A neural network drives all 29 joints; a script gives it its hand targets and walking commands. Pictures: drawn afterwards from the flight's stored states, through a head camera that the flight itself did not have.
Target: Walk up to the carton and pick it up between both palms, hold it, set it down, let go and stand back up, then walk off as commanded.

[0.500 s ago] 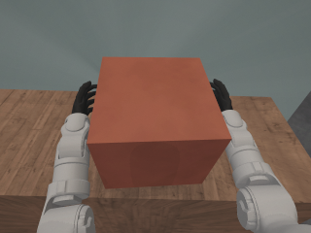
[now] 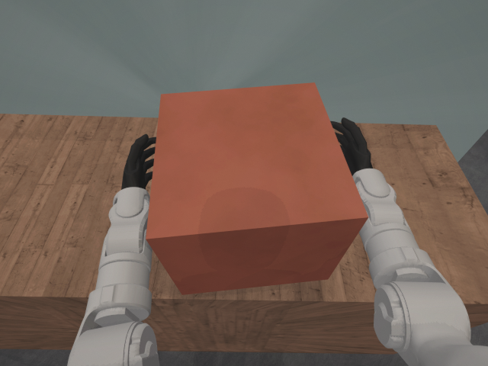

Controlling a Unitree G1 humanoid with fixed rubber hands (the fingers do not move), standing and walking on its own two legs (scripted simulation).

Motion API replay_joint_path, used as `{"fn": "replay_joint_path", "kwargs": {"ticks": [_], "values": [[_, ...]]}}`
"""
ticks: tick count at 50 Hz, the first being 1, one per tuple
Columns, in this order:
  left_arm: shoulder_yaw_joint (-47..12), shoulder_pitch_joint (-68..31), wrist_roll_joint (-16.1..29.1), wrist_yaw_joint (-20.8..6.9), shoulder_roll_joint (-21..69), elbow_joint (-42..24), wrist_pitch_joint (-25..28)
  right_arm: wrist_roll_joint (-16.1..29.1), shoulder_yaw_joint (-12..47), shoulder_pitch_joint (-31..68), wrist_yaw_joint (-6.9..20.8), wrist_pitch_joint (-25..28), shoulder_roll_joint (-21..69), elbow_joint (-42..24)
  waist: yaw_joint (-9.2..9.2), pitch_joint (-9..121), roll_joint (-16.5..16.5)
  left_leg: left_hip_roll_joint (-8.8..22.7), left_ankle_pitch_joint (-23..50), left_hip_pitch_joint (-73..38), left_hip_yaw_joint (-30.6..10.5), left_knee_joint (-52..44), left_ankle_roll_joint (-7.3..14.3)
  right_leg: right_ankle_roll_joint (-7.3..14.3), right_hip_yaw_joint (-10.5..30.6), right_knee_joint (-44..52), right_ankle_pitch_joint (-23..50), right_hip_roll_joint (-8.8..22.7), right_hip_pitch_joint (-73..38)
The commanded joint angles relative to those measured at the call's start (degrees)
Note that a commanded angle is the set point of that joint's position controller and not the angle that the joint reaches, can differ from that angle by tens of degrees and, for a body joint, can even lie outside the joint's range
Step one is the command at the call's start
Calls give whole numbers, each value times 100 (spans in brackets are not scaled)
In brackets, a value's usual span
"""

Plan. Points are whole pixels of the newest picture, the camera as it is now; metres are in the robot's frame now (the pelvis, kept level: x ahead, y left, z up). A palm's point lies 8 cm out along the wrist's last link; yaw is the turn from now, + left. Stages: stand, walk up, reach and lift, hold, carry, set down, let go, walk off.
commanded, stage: set down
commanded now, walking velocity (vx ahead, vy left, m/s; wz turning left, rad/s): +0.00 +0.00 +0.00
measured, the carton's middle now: (247, 190) +0.40 +0.01 +0.04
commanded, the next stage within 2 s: none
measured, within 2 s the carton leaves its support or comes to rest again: rests again in 1.08 s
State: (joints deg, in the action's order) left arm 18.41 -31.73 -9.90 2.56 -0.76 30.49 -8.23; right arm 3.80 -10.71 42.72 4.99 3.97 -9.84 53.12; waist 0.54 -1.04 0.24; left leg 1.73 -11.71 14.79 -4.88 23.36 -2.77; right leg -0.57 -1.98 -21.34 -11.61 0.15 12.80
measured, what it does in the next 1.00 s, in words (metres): stands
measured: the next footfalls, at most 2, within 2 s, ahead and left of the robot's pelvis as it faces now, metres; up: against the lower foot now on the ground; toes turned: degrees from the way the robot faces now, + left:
none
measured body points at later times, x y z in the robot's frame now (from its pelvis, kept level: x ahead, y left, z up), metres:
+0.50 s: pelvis +0.01 +0.00 +0.00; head +0.06 +0.00 +0.45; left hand +0.39 +0.19 +0.06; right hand +0.42 -0.18 +0.07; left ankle +0.00 +0.15 -0.74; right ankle -0.01 -0.12 -0.74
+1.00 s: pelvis +0.00 +0.00 +0.00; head +0.05 +0.00 +0.45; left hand +0.38 +0.19 +0.04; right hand +0.42 -0.17 +0.07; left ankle +0.00 +0.15 -0.74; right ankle -0.01 -0.12 -0.74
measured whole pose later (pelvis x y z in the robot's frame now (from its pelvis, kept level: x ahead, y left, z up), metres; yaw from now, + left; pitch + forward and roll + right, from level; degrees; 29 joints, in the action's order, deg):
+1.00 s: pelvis +0.00 +0.00 +0.00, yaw -1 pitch +8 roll -1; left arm 18.4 -28.6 -9.9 5.0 -0.4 39.0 4.1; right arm 1.5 -11.4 40.4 6.6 10.1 -9.0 56.0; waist 1.2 2.4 -0.6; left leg 2.0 -10.9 20.3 -2.6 23.4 -2.3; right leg -0.5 -0.8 -21.3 -10.5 0.2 18.7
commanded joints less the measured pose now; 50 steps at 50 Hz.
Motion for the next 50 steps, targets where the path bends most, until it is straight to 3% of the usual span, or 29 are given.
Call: {"fn": "replay_joint_path", "kwargs": {"ticks": [1, 2, 5, 7, 8, 12, 13, 15, 16, 17, 18, 19, 20, 22, 23, 24, 27, 29, 30, 31, 35, 37, 39, 45, 47, 49, 50], "values": [[-1886, -3125, 269, -211, 2704, -337, 506, -651, 1306, 2840, 798, 556, 2590, -837, 803, 3911, -179, -93, 3081, -1194, 959, -199, -184, 98, -344, 315, 1847, -333, -421], [-1996, -3124, 246, -202, 2802, -567, 565, -610, 1395, 2759, 795, 609, 2636, -954, 774, 4177, -258, -84, 3479, -1407, 900, -102, -235, 138, -364, 268, 2048, -380, -363], [-1753, -2644, 105, -257, 2670, -282, 585, -559, 1604, 2558, 703, 589, 2656, -910, 913, 3932, -238, -132, 3754, -1225, 956, -55, -211, 127, -273, 258, 2658, -317, -644], [-1886, -2478, 230, -280, 2742, -306, 628, -445, 1742, 2595, 647, 654, 2690, -1191, 846, 4123, -121, -123, 3986, -1230, 920, -22, -200, 94, -259, 216, 3015, -310, -742], [-2039, -2499, 279, -273, 2832, -570, 661, -358, 1850, 2546, 644, 693, 2706, -1279, 827, 4271, -288, -119, 4268, -1289, 887, 64, -243, 112, -276, 173, 3076, -337, -664], [-1832, -2171, 171, -315, 2712, -343, 723, -361, 2001, 2373, 545, 727, 2769, -1244, 923, 3924, -190, -189, 4126, -965, 879, 3, -188, 68, -168, 137, 3591, -252, -953], [-1796, -2003, 198, -347, 2711, -385, 745, -288, 2128, 2344, 530, 760, 2784, -1343, 1028, 3940, -153, -228, 4120, -822, 936, -25, -170, 62, -159, 100, 3761, -256, -1130], [-1815, -2113, 267, -350, 2708, -210, 801, -261, 2128, 2406, 516, 753, 2761, -1261, 952, 3831, 44, -181, 3845, -759, 904, -67, -111, 35, -102, 159, 3447, -242, -1053], [-1909, -2227, 308, -345, 2742, -343, 838, -215, 2194, 2405, 528, 774, 2784, -1404, 944, 3897, -65, -192, 3782, -645, 916, -62, -117, 67, -130, 100, 3437, -254, -1111], [-1869, -2162, 296, -369, 2722, -298, 860, -274, 2193, 2408, 494, 799, 2902, -1413, 1017, 3930, -15, -199, 3848, -601, 919, -76, -125, 17, -97, 62, 3641, -242, -1213], [-1934, -2305, 371, -345, 2754, -498, 934, -219, 2234, 2523, 502, 849, 2958, -1533, 1037, 4158, -29, -196, 3892, -652, 912, -49, -137, 67, -123, 102, 3390, -285, -1210], [-2024, -2481, 348, -341, 2763, -315, 987, -261, 2100, 2534, 506, 863, 2903, -1465, 907, 4051, 14, -183, 3587, -548, 905, -102, -145, 62, -148, 106, 3260, -276, -1161], [-1840, -2180, 312, -382, 2658, -99, 993, -374, 2093, 2426, 484, 811, 2826, -1272, 925, 3694, 207, -216, 3408, -451, 934, -170, -66, 39, -80, 168, 3315, -225, -1168], [-1879, -2539, 364, -389, 2731, -133, 1068, -399, 2063, 2581, 502, 868, 2962, -1351, 907, 3831, 227, -206, 3225, -341, 925, -217, -67, 9, -86, 115, 3229, -241, -1214], [-1829, -2415, 309, -393, 2689, 7, 1117, -453, 1863, 2473, 565, 892, 2822, -1018, 906, 3783, 177, -170, 3082, -355, 897, -288, -66, 44, -100, 198, 2856, -254, -1118], [-1784, -2513, 310, -374, 2687, 15, 1162, -473, 1941, 2549, 576, 899, 2854, -1114, 1010, 3813, 89, -183, 3165, -359, 931, -267, -69, 58, -110, 202, 2829, -246, -1107], [-1672, -2793, 209, -339, 2632, 294, 1225, -609, 1648, 2615, 646, 899, 2766, -758, 1025, 3570, 60, -161, 2718, -368, 998, -365, -61, 96, -125, 307, 2078, -262, -741], [-1672, -2858, 166, -314, 2667, 350, 1256, -708, 1444, 2644, 689, 929, 2704, -621, 983, 3609, -63, -106, 2703, -535, 962, -400, -125, 156, -206, 351, 1813, -299, -604], [-1649, -2932, 144, -296, 2707, 458, 1259, -863, 1292, 2618, 707, 928, 2661, -515, 940, 3560, 25, -80, 2468, -516, 974, -436, -126, 168, -212, 423, 1524, -300, -479], [-1662, -2921, 103, -276, 2683, 435, 1246, -877, 1159, 2438, 735, 872, 2572, -365, 824, 3418, -133, -79, 2339, -535, 945, -451, -146, 214, -243, 468, 1273, -319, -334], [-1772, -3393, 189, -145, 2816, 380, 1312, -1000, 825, 2685, 880, 926, 2498, -417, 824, 3591, -311, -13, 1748, -720, 896, -509, -215, 319, -335, 511, 534, -376, 172], [-1740, -3208, 204, -132, 2836, 526, 1293, -989, 794, 2711, 928, 924, 2546, -278, 894, 3443, -257, -9, 1613, -622, 929, -536, -203, 321, -313, 529, 412, -354, 215], [-1550, -3518, 112, -126, 2595, 627, 1329, -1064, 663, 2779, 969, 862, 2485, -175, 872, 3356, -105, -32, 1021, -383, 949, -627, -134, 318, -288, 543, 75, -309, 191], [-1359, -3405, 103, -120, 2494, 921, 1494, -1164, 714, 2813, 1007, 883, 2574, -152, 970, 3266, -33, -68, 1026, -103, 1017, -575, -76, 260, -217, 402, 280, -247, 54], [-1473, -3465, 164, -98, 2635, 774, 1576, -1116, 703, 2734, 990, 939, 2731, -181, 967, 3625, -143, -56, 1175, -209, 989, -533, -125, 244, -218, 333, 319, -273, 118], [-1568, -3344, 193, -115, 2662, 762, 1620, -1172, 635, 2502, 964, 972, 2692, -87, 821, 3621, -150, -43, 1510, -312, 956, -426, -166, 250, -230, 315, 629, -290, 91], [-1543, -3170, 154, -125, 2685, 864, 1622, -1173, 779, 2420, 970, 980, 2759, -104, 843, 3576, -150, -22, 1665, -419, 975, -395, -171, 256, -219, 315, 747, -284, 66]]}}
